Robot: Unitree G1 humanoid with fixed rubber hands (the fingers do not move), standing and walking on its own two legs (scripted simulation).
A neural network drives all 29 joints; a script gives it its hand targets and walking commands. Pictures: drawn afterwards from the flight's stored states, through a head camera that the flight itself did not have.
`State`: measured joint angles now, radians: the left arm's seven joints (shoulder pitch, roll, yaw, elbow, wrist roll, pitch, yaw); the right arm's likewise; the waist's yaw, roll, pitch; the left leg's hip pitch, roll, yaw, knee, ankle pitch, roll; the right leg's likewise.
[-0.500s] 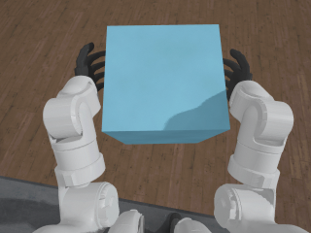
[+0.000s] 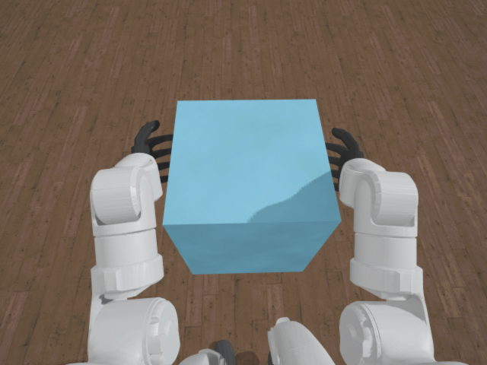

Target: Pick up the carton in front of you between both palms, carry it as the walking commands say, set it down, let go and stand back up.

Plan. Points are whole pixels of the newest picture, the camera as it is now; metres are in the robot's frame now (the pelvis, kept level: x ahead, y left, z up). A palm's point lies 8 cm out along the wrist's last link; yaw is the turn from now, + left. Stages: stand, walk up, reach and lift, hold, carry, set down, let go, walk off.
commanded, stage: carry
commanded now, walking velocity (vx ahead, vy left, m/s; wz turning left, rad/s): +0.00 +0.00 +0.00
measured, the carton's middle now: (247, 196) +0.38 -0.03 +0.01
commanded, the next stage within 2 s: none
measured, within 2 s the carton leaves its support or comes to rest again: neither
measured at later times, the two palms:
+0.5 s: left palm (102, 147) +0.41 +0.16 +0.13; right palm (315, 119) +0.42 -0.14 +0.13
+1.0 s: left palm (112, 148) +0.41 +0.15 +0.13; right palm (324, 126) +0.42 -0.15 +0.13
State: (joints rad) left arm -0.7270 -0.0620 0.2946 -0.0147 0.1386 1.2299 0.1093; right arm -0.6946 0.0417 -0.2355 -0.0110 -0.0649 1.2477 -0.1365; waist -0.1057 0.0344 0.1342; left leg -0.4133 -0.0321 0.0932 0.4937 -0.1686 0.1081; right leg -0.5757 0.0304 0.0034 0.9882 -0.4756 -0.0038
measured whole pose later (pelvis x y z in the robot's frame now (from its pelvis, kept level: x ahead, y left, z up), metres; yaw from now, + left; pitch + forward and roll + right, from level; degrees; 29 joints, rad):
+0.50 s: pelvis +0.07 -0.02 +0.00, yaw +3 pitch +2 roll +0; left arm -0.69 0.02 0.19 0.28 0.06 1.21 0.11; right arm -0.67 0.02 -0.20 0.24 -0.09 1.26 -0.12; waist 0.04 0.00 -0.12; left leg -0.26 -0.05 0.04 0.54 -0.31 0.06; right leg -0.30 0.01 -0.10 0.53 -0.26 -0.05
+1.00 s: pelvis +0.07 -0.02 +0.00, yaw +3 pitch +2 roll +0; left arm -0.68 0.01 0.20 0.24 0.07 1.23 0.12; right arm -0.67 0.00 -0.18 0.23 -0.06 1.27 -0.12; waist 0.00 0.00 -0.09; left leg -0.27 -0.05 0.05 0.54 -0.31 0.07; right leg -0.31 0.01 -0.09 0.54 -0.26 -0.04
